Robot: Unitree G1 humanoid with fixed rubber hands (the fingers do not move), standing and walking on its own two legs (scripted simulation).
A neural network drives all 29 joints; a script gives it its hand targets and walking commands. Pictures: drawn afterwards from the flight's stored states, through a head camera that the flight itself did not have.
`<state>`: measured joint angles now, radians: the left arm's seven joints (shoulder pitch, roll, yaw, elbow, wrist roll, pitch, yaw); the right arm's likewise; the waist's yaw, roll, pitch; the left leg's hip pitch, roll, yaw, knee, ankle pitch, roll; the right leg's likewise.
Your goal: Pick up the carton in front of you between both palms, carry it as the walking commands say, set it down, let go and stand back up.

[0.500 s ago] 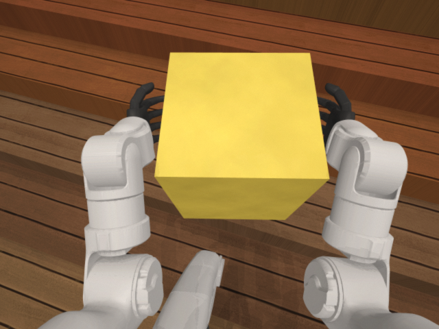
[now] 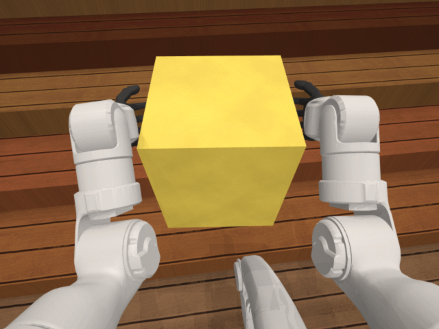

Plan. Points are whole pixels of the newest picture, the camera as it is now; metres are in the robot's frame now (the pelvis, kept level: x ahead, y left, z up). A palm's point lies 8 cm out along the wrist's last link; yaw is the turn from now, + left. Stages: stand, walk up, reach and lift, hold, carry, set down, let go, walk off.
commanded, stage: carry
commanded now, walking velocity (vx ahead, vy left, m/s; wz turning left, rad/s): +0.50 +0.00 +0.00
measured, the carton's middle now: (219, 148) +0.40 -0.05 +0.12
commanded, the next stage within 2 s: none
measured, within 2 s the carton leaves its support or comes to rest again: neither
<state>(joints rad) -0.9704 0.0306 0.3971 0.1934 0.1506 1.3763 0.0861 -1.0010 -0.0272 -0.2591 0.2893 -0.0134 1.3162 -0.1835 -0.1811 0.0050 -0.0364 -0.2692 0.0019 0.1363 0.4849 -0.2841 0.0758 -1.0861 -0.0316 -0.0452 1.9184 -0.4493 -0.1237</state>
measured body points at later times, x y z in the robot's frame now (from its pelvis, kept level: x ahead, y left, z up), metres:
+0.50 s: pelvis +0.30 -0.07 +0.13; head +0.34 -0.08 +0.58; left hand +0.67 +0.13 +0.32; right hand +0.72 -0.17 +0.32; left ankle +0.33 +0.04 -0.37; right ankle +0.26 -0.15 -0.60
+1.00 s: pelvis +0.60 -0.04 +0.27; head +0.64 -0.03 +0.72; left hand +1.01 +0.08 +0.44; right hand +0.99 -0.22 +0.45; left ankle +0.58 +0.07 -0.46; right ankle +0.66 -0.15 -0.20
